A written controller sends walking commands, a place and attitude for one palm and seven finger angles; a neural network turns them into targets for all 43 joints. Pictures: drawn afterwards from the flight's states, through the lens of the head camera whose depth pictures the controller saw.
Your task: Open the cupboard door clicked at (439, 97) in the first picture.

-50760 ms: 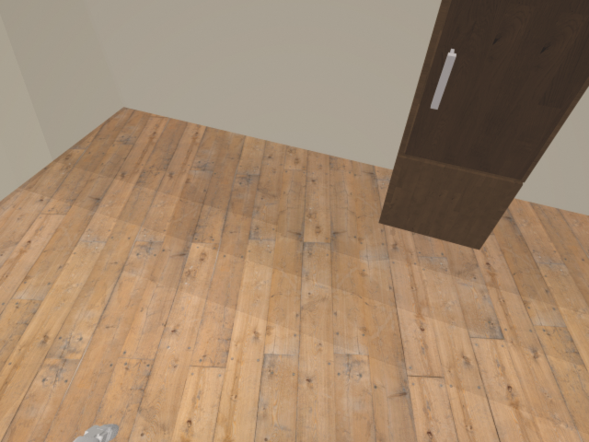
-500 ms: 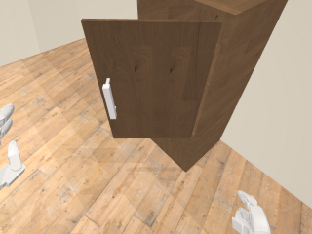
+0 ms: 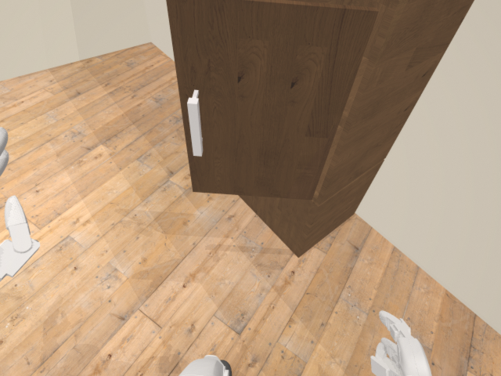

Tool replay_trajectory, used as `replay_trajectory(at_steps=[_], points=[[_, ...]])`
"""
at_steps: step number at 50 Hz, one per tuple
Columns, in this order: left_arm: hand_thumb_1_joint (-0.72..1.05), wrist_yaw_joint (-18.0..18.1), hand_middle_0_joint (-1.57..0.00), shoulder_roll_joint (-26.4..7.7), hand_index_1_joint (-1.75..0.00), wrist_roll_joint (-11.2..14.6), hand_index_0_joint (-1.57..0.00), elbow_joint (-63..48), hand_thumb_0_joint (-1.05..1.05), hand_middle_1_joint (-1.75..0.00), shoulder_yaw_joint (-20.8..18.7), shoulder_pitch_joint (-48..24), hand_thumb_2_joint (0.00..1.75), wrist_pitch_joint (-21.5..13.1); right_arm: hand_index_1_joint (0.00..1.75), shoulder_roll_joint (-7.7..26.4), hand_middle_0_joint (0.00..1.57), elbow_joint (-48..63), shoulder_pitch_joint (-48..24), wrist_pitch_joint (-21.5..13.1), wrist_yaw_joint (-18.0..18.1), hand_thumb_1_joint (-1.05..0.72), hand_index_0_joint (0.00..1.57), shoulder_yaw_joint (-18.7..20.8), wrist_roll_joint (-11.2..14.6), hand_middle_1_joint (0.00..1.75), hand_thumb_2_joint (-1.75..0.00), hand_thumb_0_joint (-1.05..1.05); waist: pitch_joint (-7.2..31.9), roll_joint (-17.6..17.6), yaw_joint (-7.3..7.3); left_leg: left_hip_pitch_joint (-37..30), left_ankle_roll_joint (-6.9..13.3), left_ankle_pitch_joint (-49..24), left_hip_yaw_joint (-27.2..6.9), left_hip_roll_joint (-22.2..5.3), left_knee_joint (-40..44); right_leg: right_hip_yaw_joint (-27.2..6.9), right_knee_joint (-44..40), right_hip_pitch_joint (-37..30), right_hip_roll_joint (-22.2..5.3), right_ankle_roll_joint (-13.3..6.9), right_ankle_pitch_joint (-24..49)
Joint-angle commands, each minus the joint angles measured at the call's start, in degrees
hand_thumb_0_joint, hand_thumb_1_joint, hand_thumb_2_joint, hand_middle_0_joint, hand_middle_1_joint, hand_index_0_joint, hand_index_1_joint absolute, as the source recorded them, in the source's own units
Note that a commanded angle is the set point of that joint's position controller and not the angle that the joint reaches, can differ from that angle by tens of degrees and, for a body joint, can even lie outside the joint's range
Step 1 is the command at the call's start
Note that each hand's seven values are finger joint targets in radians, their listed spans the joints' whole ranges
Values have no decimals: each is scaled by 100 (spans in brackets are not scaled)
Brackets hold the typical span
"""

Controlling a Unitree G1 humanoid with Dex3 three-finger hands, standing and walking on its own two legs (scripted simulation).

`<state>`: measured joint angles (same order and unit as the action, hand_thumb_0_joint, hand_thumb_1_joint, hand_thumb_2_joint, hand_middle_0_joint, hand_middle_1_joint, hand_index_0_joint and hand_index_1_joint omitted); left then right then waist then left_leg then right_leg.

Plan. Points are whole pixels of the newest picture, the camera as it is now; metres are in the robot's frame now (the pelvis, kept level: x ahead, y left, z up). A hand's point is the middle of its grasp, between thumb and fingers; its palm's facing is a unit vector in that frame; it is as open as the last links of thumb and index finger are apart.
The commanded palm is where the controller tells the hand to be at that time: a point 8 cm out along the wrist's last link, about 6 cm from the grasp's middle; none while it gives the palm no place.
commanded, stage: step back with the hand held close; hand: left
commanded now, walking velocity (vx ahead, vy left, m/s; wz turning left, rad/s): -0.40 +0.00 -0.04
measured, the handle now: (197, 124) +0.67 +0.18 -0.02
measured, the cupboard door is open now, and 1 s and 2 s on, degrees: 49 49 49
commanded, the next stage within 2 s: stop stepping back and stand still in 0.18 s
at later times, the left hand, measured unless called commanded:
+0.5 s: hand (27, 316) +0.14 +0.23 +0.18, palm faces +0.30 -0.82 -0.49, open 7.4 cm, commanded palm +0.07 +0.27 +0.19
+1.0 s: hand out of the picture +0.09 +0.23 +0.18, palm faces +0.39 -0.80 -0.46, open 7.4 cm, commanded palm +0.04 +0.28 +0.19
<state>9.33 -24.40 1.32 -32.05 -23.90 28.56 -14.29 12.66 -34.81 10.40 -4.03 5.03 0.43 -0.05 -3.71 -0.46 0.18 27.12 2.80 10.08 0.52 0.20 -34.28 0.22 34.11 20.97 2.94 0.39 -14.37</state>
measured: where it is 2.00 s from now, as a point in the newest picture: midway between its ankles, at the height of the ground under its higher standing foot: outside the picture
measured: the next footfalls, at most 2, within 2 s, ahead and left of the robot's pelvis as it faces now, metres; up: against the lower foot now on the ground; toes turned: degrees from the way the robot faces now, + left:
right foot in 0.22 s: -0.08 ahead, -0.12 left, +0.00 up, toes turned -4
left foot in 0.36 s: +0.06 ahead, +0.07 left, +0.00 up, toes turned -3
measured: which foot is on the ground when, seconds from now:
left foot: down 0.00-0.22, up 0.24-0.34, down 0.36-0.56, up 0.58-0.70, down 0.72-1.00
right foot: up 0.00-0.20, down 0.22-1.00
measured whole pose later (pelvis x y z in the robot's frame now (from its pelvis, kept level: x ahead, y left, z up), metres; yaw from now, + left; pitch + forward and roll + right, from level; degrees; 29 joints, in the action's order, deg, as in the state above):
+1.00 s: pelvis -0.12 -0.02 +0.01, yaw -3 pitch -1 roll -1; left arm 9.1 -22.2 0.9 -27.7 -22.8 32.1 -11.7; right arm 9.7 -37.1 13.8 -7.5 3.6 -1.7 -0.2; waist -0.4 -0.3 -0.4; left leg 18.0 -0.5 11.1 -0.4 -2.1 -30.0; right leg 2.0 28.1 12.3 2.6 -2.0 -15.0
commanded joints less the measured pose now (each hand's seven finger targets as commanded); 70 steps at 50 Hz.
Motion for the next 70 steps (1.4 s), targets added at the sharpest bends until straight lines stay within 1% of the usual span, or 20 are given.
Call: replay_trajectory(at_steps=[1,8,11,12,14,16,18,20,24,26,27,29,34,40,48,53,54,61,65,70], points=[[90,65,-20,-1280,-30,51,-20,-1132,0,-30,-1193,-195,90,-396,30,663,20,917,-516,-426,11,-90,20,373,-104,30,-90,0,1030,-1380,-11,1136,578,3180,-2449,-1911,3106,-217,2797,-1240,439,-15,-1200],[90,-3,-20,-1035,-30,359,-20,-1133,0,-30,-750,347,90,-366,30,560,20,667,-480,-559,-205,-90,20,328,-49,30,-90,0,1273,-1283,37,-598,-251,1640,-919,-1191,2409,272,-930,-1185,158,-276,-1488],[90,69,-20,-1524,-30,283,-20,-1272,0,-30,-936,-301,90,-473,30,429,20,467,-435,-385,-140,-90,20,251,-95,30,-90,0,1130,727,-30,-1885,-595,508,14,-219,-983,-1914,-2654,926,-2020,-942,-39],[90,86,-20,-1541,-30,194,-20,-1377,0,-30,-814,-731,90,-462,30,448,20,385,-500,-464,-95,-90,20,232,-153,30,-90,0,1240,875,25,-1645,-620,1078,58,58,-1689,-1639,-2328,894,-2117,-1106,877],[90,40,-20,-1238,-30,98,-20,-999,0,-30,-611,-439,90,-189,30,407,20,537,-541,-383,-8,-90,20,189,-61,30,-90,0,900,959,-75,-722,-437,887,-87,-79,-1101,-901,-1269,-320,-1621,-736,3569],[90,30,-20,-1209,-30,142,-20,-940,0,-30,-694,-327,90,-52,30,546,20,631,-457,-297,99,-90,20,102,10,30,-90,0,962,-44,-144,-1463,-302,-1385,64,-93,827,-322,-357,-670,-929,-212,3693],[90,13,-20,-1193,-30,187,-20,-901,0,-30,-781,-71,90,-62,30,712,20,708,-320,-409,51,-90,20,205,67,30,-90,0,1490,-868,28,-2576,108,-3545,-825,-1110,1203,-221,270,-384,-229,50,591],[90,-4,-20,-1201,-30,211,-20,-1020,0,-30,-850,224,90,-64,30,633,20,810,-322,-518,-57,-90,20,212,-28,30,-90,0,1681,-1413,32,-2328,277,-1716,-1616,-1450,1809,-172,508,-287,-15,5,-1473],[90,33,-20,-1142,-30,203,-20,-1211,0,-30,-1024,952,90,14,30,595,20,1012,-445,-468,-70,-90,20,141,-6,30,-90,0,980,-1147,-24,18,-8,2417,-1001,-898,2465,166,-680,-1876,-48,-171,-858],[90,24,-20,-1150,-30,186,-20,-1002,0,-30,-1015,967,90,74,30,614,20,1096,-491,-339,-53,-90,20,206,10,30,-90,0,667,-324,-84,121,-299,2210,-282,-222,1341,-340,-1573,-1342,-443,-372,-1781],[90,47,-20,-1335,-30,185,-20,-1109,0,-30,-1145,885,90,52,30,626,20,1039,-413,-306,-63,-90,20,266,-8,30,-90,0,768,537,-98,-589,-422,1430,-54,56,-62,-1371,-2291,-284,-1181,-692,-2643],[90,111,-20,-1103,-30,182,-20,-1013,0,-30,-952,645,90,60,30,607,20,769,-154,-225,-70,-90,20,282,-32,30,-90,0,619,958,-127,-376,-396,737,-227,-40,-1701,-2127,-2412,127,-2040,-1146,-2098],[90,187,-20,-815,-30,-1,-20,-277,0,-30,-519,-128,90,0,30,695,20,562,-152,-485,106,-90,20,222,-27,30,-90,0,294,-65,-142,-1512,-52,1034,-186,-277,812,-815,-1443,286,-1053,-413,-1671],[90,119,-20,-777,-30,-98,-20,-713,0,-30,-508,-303,90,-94,30,655,20,622,-299,-601,79,-90,20,122,1,30,-90,0,141,-888,-76,-227,158,2687,-1288,-911,2157,-44,-523,-839,-241,-42,-900],[90,108,-20,-838,-30,46,-20,-645,0,-30,-598,143,90,-70,30,535,20,626,-237,-610,-84,-90,20,141,-23,30,-90,0,626,177,-71,-1077,-207,569,-203,-242,523,-961,-1749,-607,-927,-338,-534],[90,91,-20,-848,-30,99,-20,-468,0,-30,-592,6,90,11,30,532,20,619,-324,-500,-31,-90,20,108,-23,30,-90,0,540,-120,-69,-1464,-206,20,-331,-398,965,-554,-1500,-490,-624,-182,5],[90,-799,-20,148,-30,-462,-20,3784,0,-30,1768,-372,90,962,30,1621,20,-729,-521,-652,-556,-90,20,489,-35,30,-90,0,391,-402,-291,-749,-97,-1263,-713,-661,145,-46,-273,-209,-841,-251,1172],[90,-910,-20,143,-30,-338,-20,5782,0,-30,1838,-1275,90,1357,30,1138,20,-811,-235,140,-458,-90,20,278,-131,30,-90,0,930,1286,-44,-945,9,-954,-654,-387,215,-457,-592,-733,-976,-467,989],[90,-835,-20,229,-30,-263,-20,7183,0,-30,2042,-1599,90,1429,30,835,20,-1277,-204,348,-447,-90,20,143,-170,30,-90,0,675,-221,-90,-1268,-83,-730,-656,-408,713,-456,-807,-672,-900,-424,433],[90,-825,-20,471,-30,-214,-20,8455,0,-30,2088,-1344,90,1405,30,639,20,-1842,-23,409,-369,-90,20,112,-145,30,-90,0,484,-944,-23,-1217,-103,105,-711,-455,1145,-460,-1335,-963,-825,-406,-141]])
